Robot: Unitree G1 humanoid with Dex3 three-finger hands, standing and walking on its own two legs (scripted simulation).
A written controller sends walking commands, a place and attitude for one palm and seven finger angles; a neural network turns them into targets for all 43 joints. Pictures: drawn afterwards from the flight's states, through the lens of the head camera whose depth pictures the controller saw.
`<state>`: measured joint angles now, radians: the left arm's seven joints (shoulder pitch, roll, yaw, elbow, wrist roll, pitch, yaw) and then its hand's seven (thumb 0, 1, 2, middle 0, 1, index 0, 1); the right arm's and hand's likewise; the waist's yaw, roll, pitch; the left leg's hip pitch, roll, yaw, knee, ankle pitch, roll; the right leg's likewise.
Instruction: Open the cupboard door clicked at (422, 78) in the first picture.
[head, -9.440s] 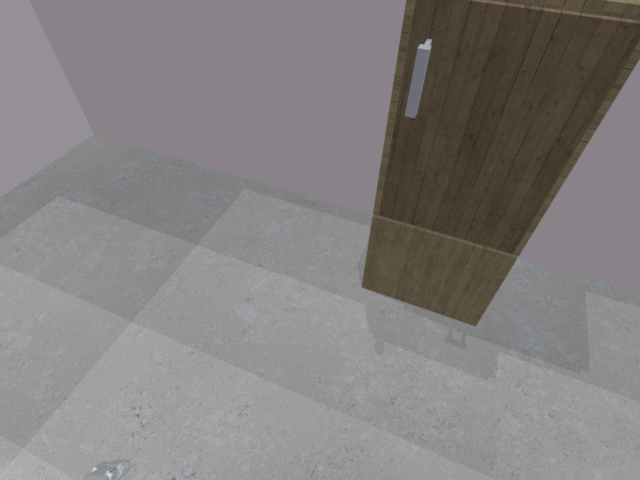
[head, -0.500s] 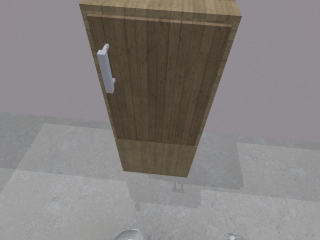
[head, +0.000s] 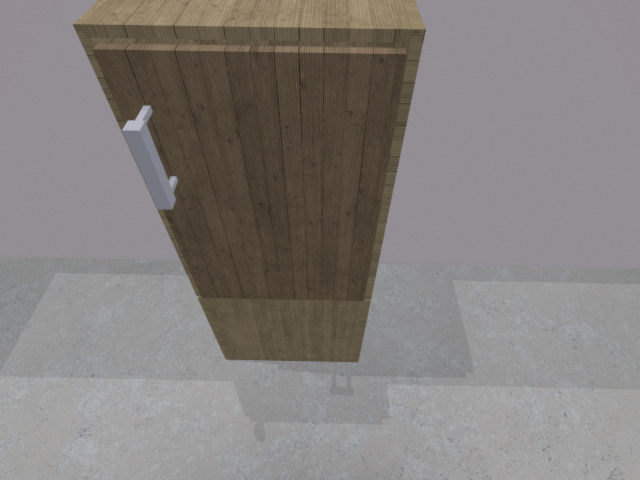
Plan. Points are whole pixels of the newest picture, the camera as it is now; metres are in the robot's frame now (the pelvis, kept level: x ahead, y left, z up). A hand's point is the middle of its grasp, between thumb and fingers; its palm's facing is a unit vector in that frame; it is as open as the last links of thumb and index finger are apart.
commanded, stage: come to a stop and stand still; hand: left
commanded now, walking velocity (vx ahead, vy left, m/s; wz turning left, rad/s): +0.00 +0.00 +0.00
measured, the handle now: (156, 159) +0.52 +0.28 +0.11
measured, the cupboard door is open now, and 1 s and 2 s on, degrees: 0 0 0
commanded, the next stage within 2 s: look again from close up in 1.00 s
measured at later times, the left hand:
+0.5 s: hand out of the picture +0.02 +0.16 -0.16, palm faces +0.03 -0.98 -0.18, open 7.3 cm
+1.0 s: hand out of the picture +0.02 +0.15 -0.17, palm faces +0.04 -0.99 -0.15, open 7.3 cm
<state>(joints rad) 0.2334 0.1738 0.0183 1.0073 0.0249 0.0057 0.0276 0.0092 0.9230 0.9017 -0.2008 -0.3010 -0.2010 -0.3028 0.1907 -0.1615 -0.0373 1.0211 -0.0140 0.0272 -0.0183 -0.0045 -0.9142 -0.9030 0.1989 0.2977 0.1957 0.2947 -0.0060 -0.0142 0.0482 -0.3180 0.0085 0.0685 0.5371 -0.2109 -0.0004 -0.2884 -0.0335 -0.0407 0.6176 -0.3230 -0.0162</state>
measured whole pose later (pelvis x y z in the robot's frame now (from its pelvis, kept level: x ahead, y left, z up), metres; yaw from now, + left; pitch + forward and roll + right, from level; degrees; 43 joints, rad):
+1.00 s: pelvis +0.05 -0.01 +0.01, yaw +0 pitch -1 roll +1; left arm 0.32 0.13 0.00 1.14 0.01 -0.02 0.03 0.00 0.91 0.90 -0.20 -0.30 -0.20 -0.30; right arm 0.27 -0.14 0.00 1.15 -0.01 -0.01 -0.04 0.02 -0.93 -0.90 0.20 0.30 0.20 0.29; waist 0.01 -0.02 0.02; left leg -0.17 0.04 0.06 0.40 -0.21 -0.02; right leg -0.11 0.01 -0.05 0.41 -0.29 -0.03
